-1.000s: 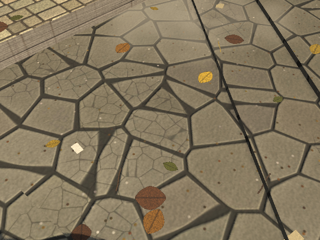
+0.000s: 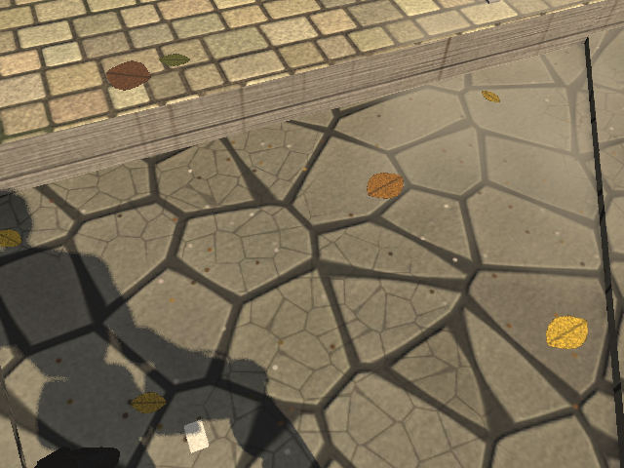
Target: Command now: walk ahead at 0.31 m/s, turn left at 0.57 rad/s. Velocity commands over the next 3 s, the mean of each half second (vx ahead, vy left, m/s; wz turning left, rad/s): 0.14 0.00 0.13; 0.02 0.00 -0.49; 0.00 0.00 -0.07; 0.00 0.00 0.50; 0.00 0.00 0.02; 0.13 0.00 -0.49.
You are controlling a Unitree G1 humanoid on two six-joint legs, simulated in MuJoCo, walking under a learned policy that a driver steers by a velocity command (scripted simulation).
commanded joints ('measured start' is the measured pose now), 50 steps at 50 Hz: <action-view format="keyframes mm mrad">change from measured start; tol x16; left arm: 1 -16 32 6 -58 0 3 1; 50 64 101 39 -140 -42 159 -36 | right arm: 1 -37 -181 -51 -72 9 7 -26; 9 -47 -102 -29 -80 2 32 -46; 12 271 -93 -4 -8 -11 35 -34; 17 -50 -125 -26 -59 -14 82 -47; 50 -156 -219 -56 -65 14 42 -27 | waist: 1 23 101 -102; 9 69 131 -182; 11 -25 -237 -378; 17 25 -97 -103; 29 17 -132 -151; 32 45 307 -100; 50 30 201 -106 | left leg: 1 -91 151 -93 -43 536 108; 9 77 163 -235 265 356 7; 10 -1 91 -171 469 111 -34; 11 -197 -25 -147 688 -510 -101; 29 5 63 22 85 -58 -133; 32 68 471 -395 -114 114 121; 38 102 353 -74 -26 387 90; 50 140 425 56 57 397 79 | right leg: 1 172 96 -78 -190 193 25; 8 265 111 -21 -439 262 -40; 11 789 -282 429 -443 952 -341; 15 516 -144 405 -566 148 -287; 29 363 -4 366 -564 27 -226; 32 65 243 37 -127 -373 -75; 37 15 154 28 307 -225 23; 50 289 88 -165 -307 -98 -32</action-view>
